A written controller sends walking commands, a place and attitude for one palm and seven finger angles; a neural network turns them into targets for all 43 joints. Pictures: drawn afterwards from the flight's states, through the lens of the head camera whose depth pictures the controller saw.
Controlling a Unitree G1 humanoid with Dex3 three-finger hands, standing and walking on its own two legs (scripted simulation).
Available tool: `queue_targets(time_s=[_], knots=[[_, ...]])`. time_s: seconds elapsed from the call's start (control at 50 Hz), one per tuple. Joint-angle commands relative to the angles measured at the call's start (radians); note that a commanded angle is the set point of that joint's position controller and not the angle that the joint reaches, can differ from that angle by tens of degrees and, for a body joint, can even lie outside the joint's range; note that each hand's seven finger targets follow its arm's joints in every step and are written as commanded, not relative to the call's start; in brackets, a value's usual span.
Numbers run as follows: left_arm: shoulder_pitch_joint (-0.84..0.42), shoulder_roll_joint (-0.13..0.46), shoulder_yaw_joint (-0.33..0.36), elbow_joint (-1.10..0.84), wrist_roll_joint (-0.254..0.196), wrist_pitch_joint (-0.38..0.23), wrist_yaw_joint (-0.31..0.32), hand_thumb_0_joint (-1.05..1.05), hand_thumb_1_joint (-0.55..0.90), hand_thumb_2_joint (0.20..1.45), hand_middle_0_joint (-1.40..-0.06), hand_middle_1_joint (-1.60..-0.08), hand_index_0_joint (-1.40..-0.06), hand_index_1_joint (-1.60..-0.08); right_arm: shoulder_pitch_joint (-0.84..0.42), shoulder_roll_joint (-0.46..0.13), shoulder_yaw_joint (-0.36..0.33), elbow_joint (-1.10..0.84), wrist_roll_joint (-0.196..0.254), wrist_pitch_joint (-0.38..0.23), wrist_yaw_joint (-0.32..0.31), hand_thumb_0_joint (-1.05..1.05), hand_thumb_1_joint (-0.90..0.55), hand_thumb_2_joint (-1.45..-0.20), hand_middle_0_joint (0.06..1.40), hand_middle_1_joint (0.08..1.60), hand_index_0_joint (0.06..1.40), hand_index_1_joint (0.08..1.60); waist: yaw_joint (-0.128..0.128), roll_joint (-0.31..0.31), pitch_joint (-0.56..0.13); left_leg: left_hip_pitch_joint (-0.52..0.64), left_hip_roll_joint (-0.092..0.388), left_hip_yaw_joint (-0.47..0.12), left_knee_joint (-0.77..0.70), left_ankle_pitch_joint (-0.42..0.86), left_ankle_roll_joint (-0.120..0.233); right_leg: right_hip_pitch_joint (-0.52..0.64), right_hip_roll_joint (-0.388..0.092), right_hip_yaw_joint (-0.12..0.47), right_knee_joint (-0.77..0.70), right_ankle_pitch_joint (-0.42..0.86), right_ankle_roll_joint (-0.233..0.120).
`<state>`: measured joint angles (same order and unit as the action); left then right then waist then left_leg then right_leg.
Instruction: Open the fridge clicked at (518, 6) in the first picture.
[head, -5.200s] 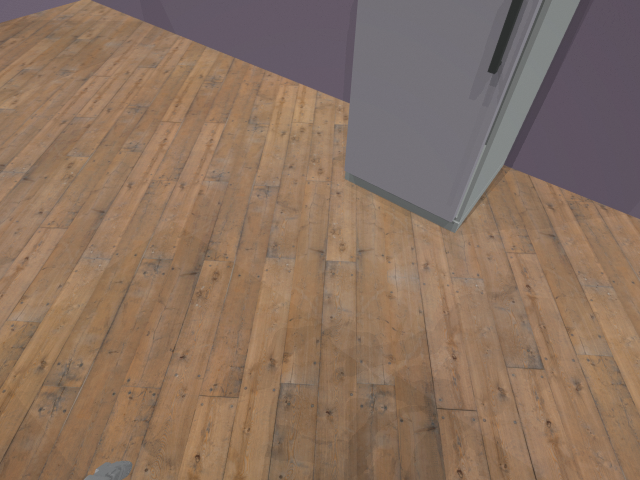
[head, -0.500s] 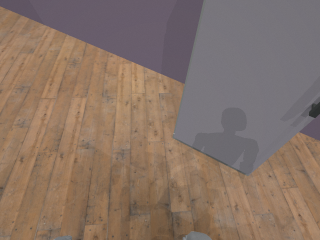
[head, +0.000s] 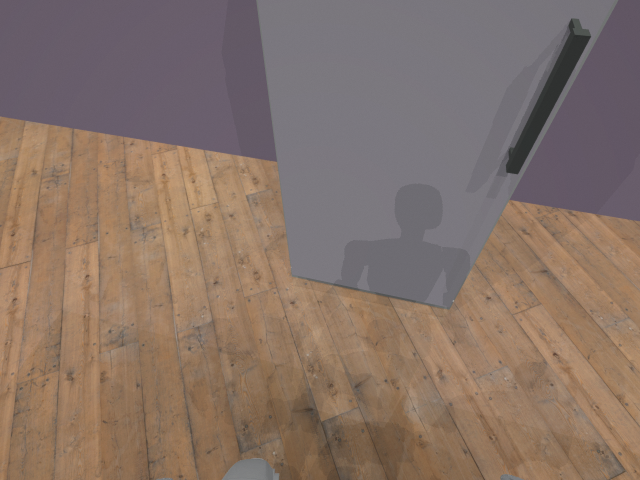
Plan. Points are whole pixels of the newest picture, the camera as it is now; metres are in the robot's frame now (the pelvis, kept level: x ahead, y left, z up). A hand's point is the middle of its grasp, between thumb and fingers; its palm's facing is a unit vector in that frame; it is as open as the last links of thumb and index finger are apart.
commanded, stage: turn to face it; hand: right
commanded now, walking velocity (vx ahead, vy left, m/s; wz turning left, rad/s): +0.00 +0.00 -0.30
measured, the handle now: (540, 104) +0.69 -0.32 +0.09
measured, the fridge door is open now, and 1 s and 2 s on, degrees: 0 0 0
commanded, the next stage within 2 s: take the last steps up to it in 0.22 s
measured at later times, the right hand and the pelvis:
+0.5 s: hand out of the picture -0.02 -0.16 -0.16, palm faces +0.24 +0.94 -0.25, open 7.3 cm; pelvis -0.01 +0.03 +0.00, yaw -11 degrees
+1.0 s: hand out of the picture +0.10 -0.24 -0.17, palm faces +0.23 +0.96 -0.17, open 7.4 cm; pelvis +0.08 -0.05 +0.00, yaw -12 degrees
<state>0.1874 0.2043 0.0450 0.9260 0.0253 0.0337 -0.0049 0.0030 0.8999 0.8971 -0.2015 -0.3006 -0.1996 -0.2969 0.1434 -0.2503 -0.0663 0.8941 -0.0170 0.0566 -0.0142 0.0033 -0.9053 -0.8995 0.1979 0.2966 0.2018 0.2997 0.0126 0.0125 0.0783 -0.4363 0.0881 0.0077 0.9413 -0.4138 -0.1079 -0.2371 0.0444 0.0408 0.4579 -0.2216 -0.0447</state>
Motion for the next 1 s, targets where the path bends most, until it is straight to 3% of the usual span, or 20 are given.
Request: queue_targets(time_s=[0.0, 0.04, 0.08, 0.1, 0.12, 0.14, 0.2, 0.24, 0.32, 0.42, 0.48, 0.54, 0.58, 0.6, 0.62, 0.64, 0.66, 0.72, 0.8, 0.98], knots=[[0.028, 0.206, 0.061, -0.057, 0.002, -0.016, 0.014, 0.0, 0.9, 0.9, -0.2, -0.3, -0.2, -0.3, -0.001, -0.057, -0.01, -0.084, 0.01, -0.03, -0.01, 0.0, -0.9, -0.9, 0.2, 0.3, 0.2, 0.3, 0.019, -0.176, -0.128, 0.041, -0.04, 0.014, -0.155, -0.029, 0.022, 0.113, -0.262, 0.266, -0.079, 0.456, -0.141], [0.01, 0.202, 0.061, -0.058, 0.001, -0.014, 0.014, 0.0, 0.9, 0.9, -0.2, -0.3, -0.2, -0.3, 0.046, -0.057, -0.009, -0.072, 0.014, -0.036, -0.013, 0.0, -0.9, -0.9, 0.2, 0.3, 0.2, 0.3, -0.003, -0.177, -0.133, 0.138, -0.062, 0.02, -0.274, 0.031, 0.035, 0.061, -0.246, 0.275, -0.048, 0.461, -0.124], [-0.001, 0.181, 0.059, -0.056, -0.01, -0.014, 0.011, 0.0, 0.9, 0.9, -0.2, -0.3, -0.2, -0.3, 0.117, -0.077, -0.011, -0.051, 0.012, -0.052, -0.017, 0.0, -0.9, -0.9, 0.2, 0.3, 0.2, 0.3, -0.042, -0.113, -0.153, 0.314, -0.046, 0.013, -0.53, 0.223, 0.041, -0.031, -0.194, 0.248, 0.034, 0.35, -0.064], [0.024, 0.128, 0.053, -0.058, -0.019, -0.018, 0.006, 0.0, 0.9, 0.9, -0.2, -0.3, -0.2, -0.3, 0.143, -0.134, -0.02, -0.044, 0.0, -0.066, -0.023, 0.0, -0.9, -0.9, 0.2, 0.3, 0.2, 0.3, -0.044, 0.05, -0.176, 0.447, 0.105, -0.121, -0.627, 0.316, 0.079, -0.152, -0.111, 0.159, 0.165, 0.13, 0.006], [0.023, 0.075, 0.041, -0.084, -0.02, -0.019, 0.003, 0.0, 0.9, 0.9, -0.2, -0.3, -0.2, -0.3, 0.145, -0.209, -0.032, -0.046, -0.011, -0.072, -0.027, 0.0, -0.9, -0.9, 0.2, 0.3, 0.2, 0.3, -0.043, 0.269, -0.146, 0.466, 0.343, -0.342, -0.635, 0.513, 0.198, -0.315, 0.029, 0.007, 0.358, -0.31, 0.072], [0.017, 0.123, 0.056, -0.081, -0.01, 0.001, 0.01, 0.0, 0.9, 0.9, -0.2, -0.3, -0.2, -0.3, 0.139, -0.207, -0.034, -0.057, -0.003, -0.07, -0.026, 0.0, -0.9, -0.9, 0.2, 0.3, 0.2, 0.3, -0.053, 0.252, -0.154, 0.322, 0.389, -0.343, -0.651, 0.476, 0.271, -0.262, -0.01, 0.06, 0.52, -0.386, 0.068], [0.041, 0.109, 0.058, -0.017, -0.004, 0.022, -0.004, 0.0, 0.9, 0.9, -0.2, -0.3, -0.2, -0.3, 0.003, -0.118, -0.014, -0.076, -0.001, -0.063, -0.026, 0.0, -0.9, -0.9, 0.2, 0.3, 0.2, 0.3, 0.014, 0.115, -0.025, 0.199, 0.232, -0.155, -0.65, 0.356, 0.236, -0.281, -0.05, 0.037, 0.736, -0.206, 0.08], [0.059, 0.096, 0.051, 0.002, -0.004, 0.02, -0.006, 0.0, 0.9, 0.9, -0.2, -0.3, -0.2, -0.3, 0.029, -0.095, -0.008, -0.063, 0.0, -0.072, -0.022, 0.0, -0.9, -0.9, 0.2, 0.3, 0.2, 0.3, 0.009, 0.135, -0.045, 0.244, 0.194, -0.075, -0.633, 0.434, 0.219, -0.285, -0.055, 0.013, 0.733, -0.152, 0.098], [0.018, 0.085, 0.04, 0.01, -0.005, 0.019, -0.004, 0.0, 0.9, 0.9, -0.2, -0.3, -0.2, -0.3, 0.126, -0.106, -0.013, -0.014, -0.006, -0.077, -0.022, 0.0, -0.9, -0.9, 0.2, 0.3, 0.2, 0.3, -0.032, 0.149, -0.075, 0.327, 0.209, -0.066, -0.631, 0.462, 0.232, -0.263, -0.069, -0.021, 0.604, -0.178, 0.116], [-0.073, 0.079, 0.028, -0.003, -0.002, 0.001, -0.019, 0.0, 0.9, 0.9, -0.2, -0.3, -0.2, -0.3, 0.228, -0.127, -0.022, 0.055, -0.014, -0.089, -0.011, 0.0, -0.9, -0.9, 0.2, 0.3, 0.2, 0.3, -0.084, 0.163, -0.039, 0.375, 0.256, -0.134, -0.718, 0.128, 0.247, -0.275, -0.098, -0.068, 0.428, -0.202, 0.099], [-0.106, 0.067, 0.021, -0.011, -0.006, -0.015, -0.026, 0.0, 0.9, 0.9, -0.2, -0.3, -0.2, -0.3, 0.266, -0.132, -0.021, 0.093, -0.019, -0.094, -0.005, 0.0, -0.9, -0.9, 0.2, 0.3, 0.2, 0.3, -0.097, 0.166, -0.03, 0.363, 0.27, -0.149, -0.737, 0.062, 0.256, -0.224, -0.092, -0.096, 0.312, -0.233, 0.077], [-0.031, 0.05, 0.008, 0.01, -0.009, -0.033, -0.023, 0.0, 0.9, 0.9, -0.2, -0.3, -0.2, -0.3, 0.237, -0.134, -0.022, 0.114, -0.017, -0.091, -0.002, 0.0, -0.9, -0.9, 0.2, 0.3, 0.2, 0.3, -0.057, 0.169, -0.055, 0.297, 0.233, -0.081, -0.689, 0.075, 0.232, -0.06, -0.074, -0.134, 0.112, -0.181, 0.056], [0.08, 0.063, 0.009, 0.057, -0.01, -0.047, -0.012, 0.0, 0.9, 0.9, -0.2, -0.3, -0.2, -0.3, 0.206, -0.11, -0.015, 0.124, -0.005, -0.085, 0.003, 0.0, -0.9, -0.9, 0.2, 0.3, 0.2, 0.3, -0.002, 0.089, -0.07, 0.142, 0.154, 0.014, -0.593, 0.009, 0.168, 0.198, -0.053, -0.173, -0.085, -0.061, 0.052], [0.164, 0.124, 0.021, 0.082, -0.007, -0.054, -0.001, 0.0, 0.9, 0.9, -0.2, -0.3, -0.2, -0.3, 0.191, -0.066, -0.005, 0.115, -0.001, -0.079, 0.006, 0.0, -0.9, -0.9, 0.2, 0.3, 0.2, 0.3, 0.043, -0.067, -0.081, -0.004, 0.096, 0.08, -0.446, -0.049, 0.128, 0.339, -0.164, -0.044, -0.134, -0.137, 0.02], [0.244, 0.215, 0.041, 0.103, 0.003, -0.055, 0.006, 0.0, 0.9, 0.9, -0.2, -0.3, -0.2, -0.3, 0.179, 0.005, 0.012, 0.09, -0.003, -0.077, 0.013, 0.0, -0.9, -0.9, 0.2, 0.3, 0.2, 0.3, 0.074, -0.311, -0.057, -0.19, -0.009, 0.184, -0.195, -0.132, 0.084, 0.388, -0.384, 0.247, -0.231, -0.253, -0.07], [0.275, 0.227, 0.042, 0.109, 0.002, -0.048, 0.01, 0.0, 0.9, 0.9, -0.2, -0.3, -0.2, -0.3, 0.104, -0.013, 0.015, 0.057, -0.015, -0.077, 0.009, 0.0, -0.9, -0.9, 0.2, 0.3, 0.2, 0.3, 0.096, -0.292, -0.001, -0.238, -0.012, 0.123, -0.045, -0.182, 0.096, 0.3, -0.445, 0.338, -0.3, -0.342, -0.131], [0.253, 0.198, 0.033, 0.115, 0.003, -0.052, 0.019, 0.0, 0.9, 0.9, -0.2, -0.3, -0.2, -0.3, 0.055, -0.014, 0.011, 0.059, -0.017, -0.072, 0.009, 0.0, -0.9, -0.9, 0.2, 0.3, 0.2, 0.3, 0.09, -0.263, 0.073, -0.269, 0.012, 0.068, 0.062, -0.131, 0.102, 0.216, -0.437, 0.337, -0.333, -0.362, -0.137], [0.147, 0.108, 0.003, 0.09, -0.007, -0.074, 0.027, 0.0, 0.9, 0.9, -0.2, -0.3, -0.2, -0.3, 0.133, -0.008, 0.01, 0.116, -0.014, -0.075, 0.031, 0.0, -0.9, -0.9, 0.2, 0.3, 0.2, 0.3, 0.009, -0.138, 0.103, -0.225, 0.048, 0.041, 0.136, 0.081, 0.095, 0.147, -0.33, 0.141, -0.329, -0.132, -0.107], [0.189, 0.084, 0.002, 0.113, -0.017, -0.101, 0.034, 0.0, 0.9, 0.9, -0.2, -0.3, -0.2, -0.3, 0.158, 0.003, 0.009, 0.13, -0.011, -0.066, 0.03, 0.0, -0.9, -0.9, 0.2, 0.3, 0.2, 0.3, -0.018, -0.107, 0.054, -0.222, 0.043, 0.046, 0.127, 0.178, 0.069, 0.204, -0.294, 0.038, -0.309, 0.197, -0.119], [0.323, 0.064, 0.006, 0.196, -0.004, -0.108, 0.044, 0.0, 0.9, 0.9, -0.2, -0.3, -0.2, -0.3, -0.079, 0.03, 0.012, 0.045, -0.001, -0.073, 0.032, 0.0, -0.9, -0.9, 0.2, 0.3, 0.2, 0.3, 0.032, -0.106, 0.117, -0.206, 0.022, 0.081, -0.163, 0.206, 0.1, 0.258, -0.315, -0.005, -0.248, 0.437, -0.12]])
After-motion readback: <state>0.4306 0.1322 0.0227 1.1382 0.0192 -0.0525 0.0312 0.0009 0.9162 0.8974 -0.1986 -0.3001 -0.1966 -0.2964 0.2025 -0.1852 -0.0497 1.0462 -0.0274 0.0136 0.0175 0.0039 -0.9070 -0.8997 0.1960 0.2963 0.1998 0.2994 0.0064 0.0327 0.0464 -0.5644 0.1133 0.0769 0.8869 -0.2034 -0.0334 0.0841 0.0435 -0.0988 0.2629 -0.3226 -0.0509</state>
